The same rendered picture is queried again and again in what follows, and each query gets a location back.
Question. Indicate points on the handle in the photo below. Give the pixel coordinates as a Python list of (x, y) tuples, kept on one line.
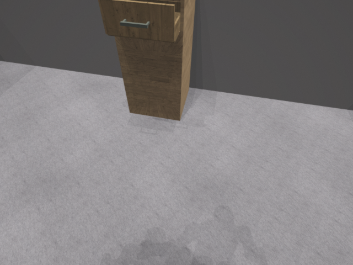
[(132, 24)]

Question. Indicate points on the drawer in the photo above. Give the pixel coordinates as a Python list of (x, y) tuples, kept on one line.
[(164, 18)]

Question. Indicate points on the cabinet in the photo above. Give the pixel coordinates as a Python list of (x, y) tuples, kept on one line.
[(156, 74)]

